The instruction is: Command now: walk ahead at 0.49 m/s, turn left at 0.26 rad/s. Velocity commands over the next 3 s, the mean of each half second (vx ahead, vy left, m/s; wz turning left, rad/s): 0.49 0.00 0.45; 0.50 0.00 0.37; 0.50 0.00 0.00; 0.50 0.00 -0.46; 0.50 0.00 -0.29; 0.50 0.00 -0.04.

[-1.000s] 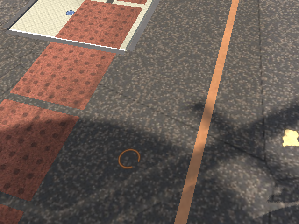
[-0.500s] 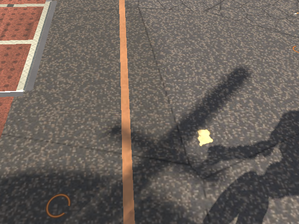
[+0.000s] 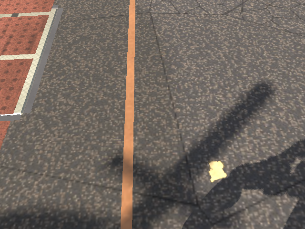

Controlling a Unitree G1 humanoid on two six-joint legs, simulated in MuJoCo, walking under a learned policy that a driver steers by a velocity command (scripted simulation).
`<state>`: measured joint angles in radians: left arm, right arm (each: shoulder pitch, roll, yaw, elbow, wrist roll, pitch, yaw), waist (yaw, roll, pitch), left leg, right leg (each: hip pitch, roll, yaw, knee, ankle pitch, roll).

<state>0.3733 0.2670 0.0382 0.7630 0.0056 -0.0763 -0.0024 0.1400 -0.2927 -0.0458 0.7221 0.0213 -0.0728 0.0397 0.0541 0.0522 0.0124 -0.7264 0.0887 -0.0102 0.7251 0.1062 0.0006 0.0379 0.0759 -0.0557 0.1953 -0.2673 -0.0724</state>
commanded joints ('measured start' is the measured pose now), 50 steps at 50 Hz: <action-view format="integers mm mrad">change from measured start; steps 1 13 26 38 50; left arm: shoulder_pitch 17 -134 -347 -92 11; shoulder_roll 170 172 107 114 199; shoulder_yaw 45 14 4 36 54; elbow -23 -152 -204 -115 10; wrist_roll -5 -38 -10 11 -32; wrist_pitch -14 -70 -36 -30 -9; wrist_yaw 11 -5 -2 -9 -8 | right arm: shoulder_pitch -159 184 185 111 -145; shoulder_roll -32 -157 -174 -102 -36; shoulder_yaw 4 -58 -61 -32 4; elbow -107 -95 -63 -122 -173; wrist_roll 8 -4 9 -4 -1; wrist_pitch -20 0 29 21 -4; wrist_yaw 22 -12 -52 -43 -5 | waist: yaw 31 -146 -125 -20 33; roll -89 -66 33 -144 -140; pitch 99 -176 -34 1 34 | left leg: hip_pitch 25 930 435 9 172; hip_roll -32 163 -22 -32 -38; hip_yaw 11 -577 -313 -133 -1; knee -127 -425 -415 471 -126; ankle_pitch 70 -333 -217 -429 -133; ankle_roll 27 349 215 10 4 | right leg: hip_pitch -55 -822 -467 -110 -117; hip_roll -280 -110 -74 -318 -303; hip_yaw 23 195 124 430 175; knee -87 1159 370 44 -24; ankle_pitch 394 -124 325 33 287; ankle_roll -72 61 160 -108 -114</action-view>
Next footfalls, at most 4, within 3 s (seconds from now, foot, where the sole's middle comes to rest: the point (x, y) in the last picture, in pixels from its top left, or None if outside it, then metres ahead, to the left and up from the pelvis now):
0.18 left None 0.30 0.11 -0.78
0.62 right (185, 205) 0.59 -0.05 -0.78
1.12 left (112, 178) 0.71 0.30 -0.78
1.66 right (135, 118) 1.08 0.22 -0.78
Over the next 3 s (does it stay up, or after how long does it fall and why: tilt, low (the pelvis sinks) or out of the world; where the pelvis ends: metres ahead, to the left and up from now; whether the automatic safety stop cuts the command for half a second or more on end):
stays up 1.59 0.34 0.00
